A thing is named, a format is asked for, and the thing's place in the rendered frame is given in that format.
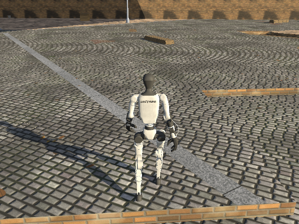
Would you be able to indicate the right robot upper arm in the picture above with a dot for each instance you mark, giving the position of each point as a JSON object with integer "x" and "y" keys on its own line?
{"x": 165, "y": 105}

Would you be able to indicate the robot right forearm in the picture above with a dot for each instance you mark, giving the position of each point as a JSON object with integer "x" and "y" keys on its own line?
{"x": 171, "y": 127}

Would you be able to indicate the robot right thigh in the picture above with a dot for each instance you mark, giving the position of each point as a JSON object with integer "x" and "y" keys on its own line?
{"x": 160, "y": 136}

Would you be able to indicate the robot right hand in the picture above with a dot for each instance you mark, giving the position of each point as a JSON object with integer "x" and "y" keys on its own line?
{"x": 175, "y": 141}

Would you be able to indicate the left robot upper arm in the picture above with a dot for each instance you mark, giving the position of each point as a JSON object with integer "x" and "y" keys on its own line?
{"x": 132, "y": 104}

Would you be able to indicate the robot left hand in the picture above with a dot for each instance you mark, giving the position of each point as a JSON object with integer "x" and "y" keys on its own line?
{"x": 129, "y": 129}

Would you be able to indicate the robot left shin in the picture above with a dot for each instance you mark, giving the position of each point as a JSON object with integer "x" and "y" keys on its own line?
{"x": 138, "y": 178}

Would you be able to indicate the robot left forearm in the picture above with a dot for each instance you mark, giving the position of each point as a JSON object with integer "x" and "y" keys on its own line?
{"x": 128, "y": 120}

